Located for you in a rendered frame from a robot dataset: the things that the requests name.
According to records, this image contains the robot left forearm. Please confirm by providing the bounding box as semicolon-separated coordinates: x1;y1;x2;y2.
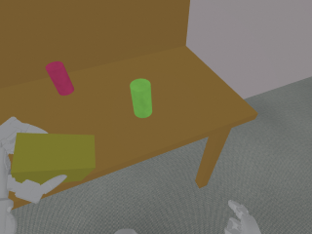
0;198;18;234

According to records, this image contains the sponge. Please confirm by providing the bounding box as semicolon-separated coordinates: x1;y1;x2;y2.
11;133;96;185

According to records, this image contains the robot left hand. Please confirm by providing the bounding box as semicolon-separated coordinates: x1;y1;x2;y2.
0;116;67;204

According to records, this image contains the table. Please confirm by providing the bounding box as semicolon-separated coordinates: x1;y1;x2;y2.
0;0;258;210

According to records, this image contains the robot right hand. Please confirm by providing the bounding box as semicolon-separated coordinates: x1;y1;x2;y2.
224;200;261;234

